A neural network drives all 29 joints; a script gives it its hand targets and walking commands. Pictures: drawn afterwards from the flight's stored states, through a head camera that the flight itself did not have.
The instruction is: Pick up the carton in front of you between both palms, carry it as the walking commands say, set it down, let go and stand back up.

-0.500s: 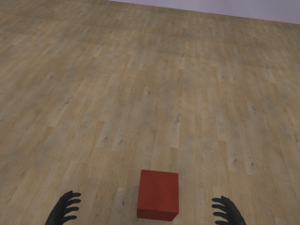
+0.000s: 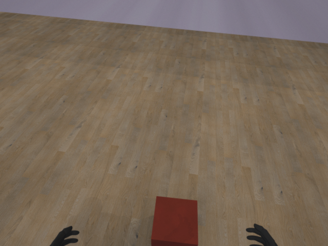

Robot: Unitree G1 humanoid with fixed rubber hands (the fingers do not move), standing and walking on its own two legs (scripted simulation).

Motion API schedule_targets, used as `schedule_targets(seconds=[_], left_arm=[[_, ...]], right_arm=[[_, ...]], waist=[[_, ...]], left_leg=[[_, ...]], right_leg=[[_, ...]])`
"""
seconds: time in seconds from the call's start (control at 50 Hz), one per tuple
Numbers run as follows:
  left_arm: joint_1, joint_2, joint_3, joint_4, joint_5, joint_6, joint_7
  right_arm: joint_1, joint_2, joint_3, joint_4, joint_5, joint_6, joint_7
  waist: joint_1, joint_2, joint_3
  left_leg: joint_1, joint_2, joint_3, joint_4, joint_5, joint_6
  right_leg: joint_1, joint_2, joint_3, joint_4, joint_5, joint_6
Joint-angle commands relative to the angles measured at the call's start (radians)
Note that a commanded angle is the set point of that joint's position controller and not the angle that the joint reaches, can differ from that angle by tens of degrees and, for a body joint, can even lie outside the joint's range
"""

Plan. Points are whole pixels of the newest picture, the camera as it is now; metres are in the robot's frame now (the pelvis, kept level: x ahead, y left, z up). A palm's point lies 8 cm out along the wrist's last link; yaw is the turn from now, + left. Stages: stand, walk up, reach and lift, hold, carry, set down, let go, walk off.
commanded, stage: stand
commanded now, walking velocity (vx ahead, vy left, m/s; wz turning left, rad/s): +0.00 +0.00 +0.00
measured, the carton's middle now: (173, 227) +0.39 -0.08 -0.64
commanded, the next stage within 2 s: none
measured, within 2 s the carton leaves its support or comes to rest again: neither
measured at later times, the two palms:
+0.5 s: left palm out of the picture +0.11 +0.28 -0.09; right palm out of the picture +0.13 -0.30 -0.09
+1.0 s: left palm out of the picture +0.09 +0.29 -0.09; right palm out of the picture +0.09 -0.32 -0.09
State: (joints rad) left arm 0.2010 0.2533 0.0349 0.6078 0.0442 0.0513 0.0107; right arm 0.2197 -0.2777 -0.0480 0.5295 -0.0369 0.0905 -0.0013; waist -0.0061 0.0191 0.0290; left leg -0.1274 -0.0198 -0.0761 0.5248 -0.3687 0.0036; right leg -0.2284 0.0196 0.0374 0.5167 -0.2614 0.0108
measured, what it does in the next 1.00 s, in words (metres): stands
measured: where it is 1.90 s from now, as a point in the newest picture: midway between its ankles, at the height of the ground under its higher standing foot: outside the picture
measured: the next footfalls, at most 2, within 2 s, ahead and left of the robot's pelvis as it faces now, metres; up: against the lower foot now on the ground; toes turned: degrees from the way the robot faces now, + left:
none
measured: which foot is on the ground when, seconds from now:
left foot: down 0.00-1.00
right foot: down 0.00-1.00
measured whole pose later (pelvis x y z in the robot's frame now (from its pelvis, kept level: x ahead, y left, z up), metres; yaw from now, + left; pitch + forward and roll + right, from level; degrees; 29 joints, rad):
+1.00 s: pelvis +0.00 -0.02 +0.01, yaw +1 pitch -3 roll +0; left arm 0.13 0.36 0.03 0.97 0.02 0.00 0.02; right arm 0.21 -0.38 -0.02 0.90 -0.03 -0.01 -0.03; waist 0.01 0.01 0.02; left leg -0.06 0.00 -0.10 0.40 -0.30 -0.02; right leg -0.17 0.02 0.02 0.43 -0.22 -0.01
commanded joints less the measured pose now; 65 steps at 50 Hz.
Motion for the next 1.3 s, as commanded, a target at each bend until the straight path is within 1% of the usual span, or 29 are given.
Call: schedule_targets(seconds=[0.0, 0.04, 0.06, 0.14, 0.16, 0.18, 0.2, 0.32, 0.34, 0.36, 0.38, 0.4, 0.42, 0.46, 0.5, 0.58, 0.66, 0.7, 0.74, 0.78, 0.86, 0.9, 0.96, 1.0, 1.1, 1.14, 1.18, 1.22, 1.28], left_arm=[[-0.056, 0.161, 0.050, -0.014, 0.004, -0.036, 0.015], [-0.054, 0.162, 0.054, 0.015, 0.001, -0.046, 0.013], [-0.059, 0.182, 0.057, 0.029, 0.002, -0.050, 0.012], [-0.069, 0.191, 0.049, 0.071, -0.003, -0.056, 0.015], [-0.064, 0.195, 0.050, 0.086, -0.002, -0.056, 0.019], [-0.053, 0.204, 0.051, 0.099, -0.004, -0.056, 0.020], [-0.066, 0.206, 0.050, 0.107, -0.004, -0.057, 0.020], [-0.068, 0.238, 0.049, 0.159, -0.007, -0.057, 0.022], [-0.068, 0.225, 0.046, 0.166, -0.008, -0.057, 0.021], [-0.058, 0.229, 0.045, 0.173, -0.011, -0.056, 0.022], [-0.063, 0.238, 0.043, 0.182, -0.010, -0.058, 0.023], [-0.059, 0.236, 0.042, 0.196, -0.009, -0.056, 0.026], [-0.076, 0.233, 0.040, 0.190, -0.013, -0.057, 0.022], [-0.086, 0.240, 0.041, 0.196, -0.013, -0.058, 0.022], [-0.082, 0.247, 0.038, 0.215, -0.016, -0.060, 0.018], [-0.094, 0.239, 0.037, 0.238, -0.017, -0.060, 0.017], [-0.092, 0.248, 0.035, 0.261, -0.019, -0.060, 0.014], [-0.101, 0.247, 0.033, 0.268, -0.021, -0.059, 0.014], [-0.102, 0.255, 0.032, 0.279, -0.022, -0.057, 0.012], [-0.108, 0.255, 0.032, 0.283, -0.024, -0.057, 0.012], [-0.109, 0.253, 0.027, 0.300, -0.022, -0.059, 0.009], [-0.108, 0.268, 0.028, 0.309, -0.026, -0.059, 0.009], [-0.107, 0.261, 0.025, 0.319, -0.028, -0.058, 0.010], [-0.115, 0.270, 0.023, 0.323, -0.027, -0.058, 0.010], [-0.120, 0.275, 0.020, 0.336, -0.029, -0.060, 0.008], [-0.119, 0.273, 0.018, 0.339, -0.031, -0.057, 0.007], [-0.126, 0.281, 0.022, 0.345, -0.030, -0.060, 0.007], [-0.125, 0.279, 0.020, 0.351, -0.029, -0.060, 0.006], [-0.123, 0.277, 0.016, 0.360, -0.033, -0.062, 0.003]], right_arm=[[-0.028, -0.144, -0.050, -0.012, -0.009, -0.061, -0.008], [-0.026, -0.154, -0.051, 0.020, -0.012, -0.071, -0.011], [-0.040, -0.158, -0.050, 0.028, -0.009, -0.072, -0.010], [-0.022, -0.188, -0.048, 0.081, -0.008, -0.082, -0.020], [-0.021, -0.195, -0.045, 0.093, -0.008, -0.082, -0.021], [-0.018, -0.189, -0.041, 0.103, -0.009, -0.082, -0.021], [-0.017, -0.193, -0.040, 0.115, -0.007, -0.085, -0.021], [-0.009, -0.212, -0.029, 0.164, -0.001, -0.092, -0.024], [-0.017, -0.213, -0.024, 0.174, -0.002, -0.093, -0.026], [-0.011, -0.211, -0.024, 0.175, -0.001, -0.094, -0.027], [-0.012, -0.215, -0.024, 0.184, 0.001, -0.094, -0.026], [-0.004, -0.215, -0.021, 0.191, 0.002, -0.094, -0.028], [-0.004, -0.224, -0.022, 0.197, 0.002, -0.096, -0.028], [-0.011, -0.223, -0.019, 0.204, 0.002, -0.099, -0.026], [-0.018, -0.219, -0.016, 0.219, 0.005, -0.100, -0.027], [-0.009, -0.233, -0.011, 0.247, 0.002, -0.103, -0.031], [-0.017, -0.239, -0.009, 0.262, 0.009, -0.104, -0.031], [-0.026, -0.231, -0.007, 0.268, 0.008, -0.107, -0.032], [-0.022, -0.246, -0.007, 0.282, 0.010, -0.107, -0.031], [-0.018, -0.244, -0.004, 0.294, 0.007, -0.109, -0.032], [-0.026, -0.253, -0.003, 0.311, 0.010, -0.110, -0.031], [-0.016, -0.258, -0.003, 0.322, 0.013, -0.108, -0.031], [-0.017, -0.257, 0.000, 0.330, 0.012, -0.110, -0.030], [-0.027, -0.254, 0.002, 0.334, 0.015, -0.111, -0.029], [-0.025, -0.264, 0.002, 0.356, 0.016, -0.109, -0.027], [-0.035, -0.260, 0.004, 0.359, 0.018, -0.108, -0.027], [-0.028, -0.259, 0.006, 0.369, 0.015, -0.109, -0.027], [-0.027, -0.266, 0.003, 0.375, 0.015, -0.110, -0.024], [-0.033, -0.268, 0.006, 0.377, 0.017, -0.112, -0.023]], waist=[[0.002, -0.011, -0.033], [0.010, 0.001, -0.044], [0.013, -0.034, -0.055], [0.005, -0.011, -0.071], [0.010, -0.024, -0.061], [0.014, -0.037, -0.060], [0.009, -0.018, -0.063], [0.010, -0.019, -0.064], [0.017, -0.019, -0.052], [0.017, -0.036, -0.072], [0.010, -0.020, -0.057], [0.010, -0.028, -0.051], [0.006, -0.009, -0.049], [0.012, -0.023, -0.052], [0.011, -0.011, -0.061], [0.011, -0.027, -0.034], [0.016, -0.004, -0.049], [0.017, -0.028, -0.041], [0.014, -0.015, -0.035], [0.014, -0.001, -0.025], [0.017, -0.030, -0.019], [0.015, -0.006, -0.039], [0.021, -0.024, -0.023], [0.015, -0.025, -0.023], [0.012, -0.004, -0.028], [0.016, -0.031, -0.021], [0.017, -0.028, -0.006], [0.017, -0.001, 0.008], [0.016, -0.028, -0.023]], left_leg=[[-0.076, 0.036, -0.033, -0.076, 0.145, -0.022], [-0.096, 0.047, -0.042, -0.069, 0.204, -0.017], [-0.091, 0.052, -0.047, -0.064, 0.210, -0.019], [-0.056, 0.057, -0.055, -0.069, 0.254, -0.018], [-0.072, 0.057, -0.051, -0.067, 0.279, -0.017], [-0.062, 0.059, -0.057, -0.073, 0.272, -0.016], [-0.057, 0.060, -0.056, -0.074, 0.284, -0.015], [-0.040, 0.069, -0.065, -0.087, 0.314, -0.017], [-0.050, 0.073, -0.067, -0.088, 0.326, -0.012], [-0.040, 0.071, -0.065, -0.087, 0.321, -0.013], [-0.038, 0.068, -0.063, -0.089, 0.341, -0.014], [-0.037, 0.071, -0.063, -0.092, 0.343, -0.013], [-0.043, 0.070, -0.065, -0.101, 0.327, -0.013], [-0.048, 0.076, -0.071, -0.108, 0.342, -0.012], [-0.031, 0.073, -0.069, -0.116, 0.304, -0.011], [-0.040, 0.085, -0.075, -0.137, 0.334, -0.008], [-0.033, 0.085, -0.070, -0.146, 0.320, -0.010], [-0.033, 0.090, -0.078, -0.153, 0.316, -0.007], [-0.027, 0.087, -0.076, -0.158, 0.293, -0.009], [-0.041, 0.093, -0.081, -0.169, 0.308, -0.006], [-0.038, 0.097, -0.084, -0.178, 0.298, -0.003], [-0.028, 0.090, -0.075, -0.177, 0.292, -0.007], [-0.035, 0.096, -0.081, -0.186, 0.296, -0.003], [-0.025, 0.096, -0.079, -0.190, 0.288, -0.005], [-0.022, 0.100, -0.082, -0.202, 0.265, 0.001], [-0.018, 0.098, -0.078, -0.201, 0.253, -0.002], [-0.034, 0.094, -0.077, -0.207, 0.232, -0.001], [-0.046, 0.095, -0.076, -0.215, 0.222, 0.001], [-0.033, 0.098, -0.083, -0.219, 0.236, 0.003]], right_leg=[[-0.002, -0.055, 0.043, -0.075, 0.065, -0.018], [0.025, -0.063, 0.052, -0.059, 0.113, -0.026], [0.032, -0.067, 0.048, -0.060, 0.123, -0.024], [0.051, -0.076, 0.057, -0.063, 0.175, -0.026], [0.051, -0.074, 0.056, -0.055, 0.213, -0.030], [0.059, -0.079, 0.060, -0.061, 0.212, -0.029], [0.061, -0.079, 0.057, -0.059, 0.220, -0.030], [0.084, -0.090, 0.073, -0.069, 0.255, -0.040], [0.085, -0.090, 0.065, -0.070, 0.266, -0.040], [0.101, -0.091, 0.065, -0.075, 0.268, -0.037], [0.092, -0.093, 0.074, -0.076, 0.293, -0.043], [0.094, -0.095, 0.072, -0.084, 0.289, -0.038], [0.092, -0.094, 0.074, -0.086, 0.277, -0.038], [0.107, -0.095, 0.073, -0.080, 0.287, -0.045], [0.110, -0.094, 0.080, -0.100, 0.250, -0.038], [0.112, -0.091, 0.072, -0.104, 0.261, -0.038], [0.136, -0.092, 0.073, -0.110, 0.252, -0.039], [0.129, -0.098, 0.081, -0.119, 0.241, -0.042], [0.120, -0.094, 0.082, -0.127, 0.222, -0.037], [0.126, -0.098, 0.085, -0.125, 0.223, -0.045], [0.125, -0.099, 0.084, -0.137, 0.225, -0.047], [0.140, -0.100, 0.091, -0.136, 0.220, -0.043], [0.143, -0.098, 0.088, -0.142, 0.210, -0.043], [0.136, -0.106, 0.092, -0.147, 0.235, -0.047], [0.140, -0.105, 0.095, -0.155, 0.203, -0.046], [0.129, -0.103, 0.093, -0.169, 0.192, -0.042], [0.123, -0.105, 0.108, -0.182, 0.140, -0.046], [0.128, -0.108, 0.105, -0.178, 0.146, -0.046], [0.145, -0.106, 0.106, -0.177, 0.155, -0.045]])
